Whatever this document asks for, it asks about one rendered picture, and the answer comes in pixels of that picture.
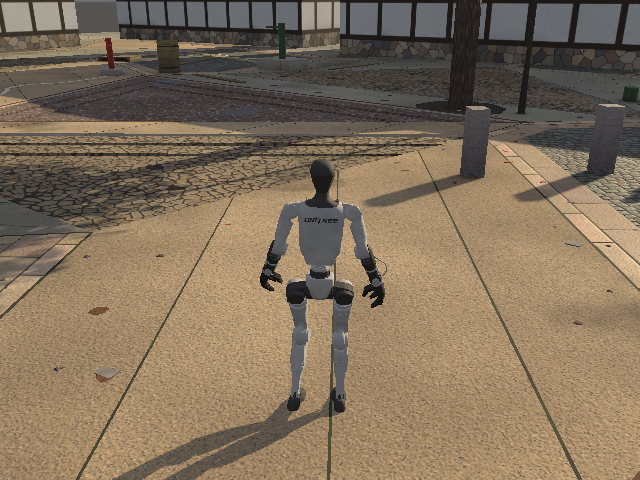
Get robot left forearm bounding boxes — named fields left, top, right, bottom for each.
left=262, top=240, right=281, bottom=276

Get robot left upper arm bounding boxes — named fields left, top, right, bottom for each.
left=271, top=201, right=301, bottom=256

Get robot right forearm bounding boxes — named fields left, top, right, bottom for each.
left=361, top=244, right=383, bottom=287

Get robot right upper arm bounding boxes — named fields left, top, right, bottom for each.
left=343, top=203, right=370, bottom=260

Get humanoid robot head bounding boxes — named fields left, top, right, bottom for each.
left=305, top=159, right=339, bottom=208

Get left robot hand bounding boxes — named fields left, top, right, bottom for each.
left=260, top=271, right=283, bottom=291

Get left robot foot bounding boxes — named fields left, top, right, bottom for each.
left=287, top=387, right=306, bottom=411

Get right robot hand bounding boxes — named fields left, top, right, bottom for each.
left=362, top=282, right=386, bottom=308

